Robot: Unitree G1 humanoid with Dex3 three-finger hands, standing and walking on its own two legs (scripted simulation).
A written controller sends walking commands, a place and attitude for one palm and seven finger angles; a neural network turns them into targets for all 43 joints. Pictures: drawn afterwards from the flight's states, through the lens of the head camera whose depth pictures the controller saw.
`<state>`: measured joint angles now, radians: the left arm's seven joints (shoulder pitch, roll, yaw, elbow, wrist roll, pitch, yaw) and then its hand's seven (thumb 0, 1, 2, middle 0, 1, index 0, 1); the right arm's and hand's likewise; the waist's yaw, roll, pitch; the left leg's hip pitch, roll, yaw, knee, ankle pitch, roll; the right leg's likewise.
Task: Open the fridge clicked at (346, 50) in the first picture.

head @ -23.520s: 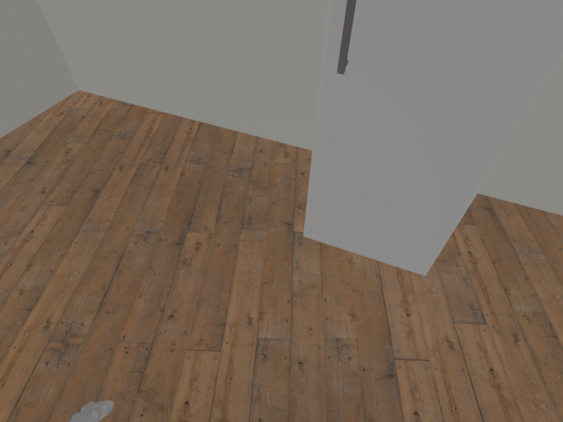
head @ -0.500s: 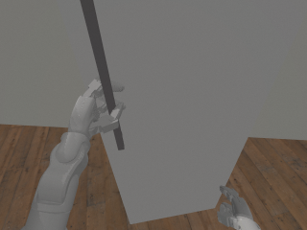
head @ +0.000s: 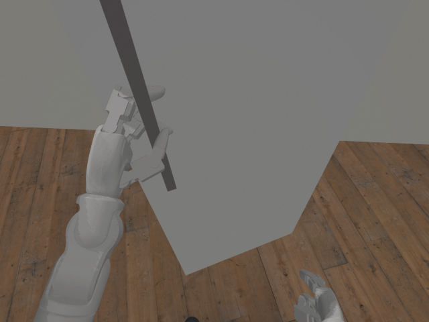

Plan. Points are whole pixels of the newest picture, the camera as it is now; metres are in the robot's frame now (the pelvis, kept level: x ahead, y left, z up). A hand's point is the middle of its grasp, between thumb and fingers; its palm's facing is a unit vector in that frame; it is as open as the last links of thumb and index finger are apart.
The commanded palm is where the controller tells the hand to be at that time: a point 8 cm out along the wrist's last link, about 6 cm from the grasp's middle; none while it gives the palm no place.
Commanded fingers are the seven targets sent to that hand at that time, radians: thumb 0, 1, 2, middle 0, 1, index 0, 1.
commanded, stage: walk backward, drawing the door open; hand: left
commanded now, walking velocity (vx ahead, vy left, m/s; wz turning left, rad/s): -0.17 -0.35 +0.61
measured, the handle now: (138, 87) +0.36 +0.09 +0.27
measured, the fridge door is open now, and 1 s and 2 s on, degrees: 26 44 75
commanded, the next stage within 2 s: stop walking and hold the door back in 1.78 s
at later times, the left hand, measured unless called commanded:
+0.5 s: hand (188, 191) +0.25 +0.03 +0.20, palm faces +0.21 -0.95 -0.22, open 7.4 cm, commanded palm +0.21 +0.07 +0.21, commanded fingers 0.00 0.90 0.90 -0.45 -1.40 -0.45 -1.40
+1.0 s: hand (238, 211) +0.22 -0.03 +0.20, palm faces +0.70 -0.71 -0.12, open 6.5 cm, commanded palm +0.17 -0.01 +0.20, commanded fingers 0.00 0.90 0.90 -0.45 -1.40 -0.45 -1.40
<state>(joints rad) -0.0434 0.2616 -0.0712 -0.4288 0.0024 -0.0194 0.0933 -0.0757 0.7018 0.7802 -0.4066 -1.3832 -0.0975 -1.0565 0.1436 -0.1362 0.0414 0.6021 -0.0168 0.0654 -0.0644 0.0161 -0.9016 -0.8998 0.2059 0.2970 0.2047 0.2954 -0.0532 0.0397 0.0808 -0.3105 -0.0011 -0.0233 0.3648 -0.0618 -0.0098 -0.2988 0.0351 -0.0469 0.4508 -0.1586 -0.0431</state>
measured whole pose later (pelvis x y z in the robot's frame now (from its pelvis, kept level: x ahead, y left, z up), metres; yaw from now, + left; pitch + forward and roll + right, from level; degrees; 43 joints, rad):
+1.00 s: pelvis +0.07 -0.32 -0.02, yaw +48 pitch +0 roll +0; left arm -0.14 0.23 0.01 -0.53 -0.04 -0.03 0.08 -0.05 0.73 0.85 -0.55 -1.41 -0.17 -1.27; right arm 0.05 -0.20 -0.03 0.58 0.01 -0.05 -0.06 0.02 -0.90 -0.90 0.20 0.30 0.20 0.30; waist -0.07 -0.03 0.18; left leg -0.35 0.02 0.10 0.73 -0.38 -0.01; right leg -0.39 -0.09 -0.16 0.67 -0.27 -0.01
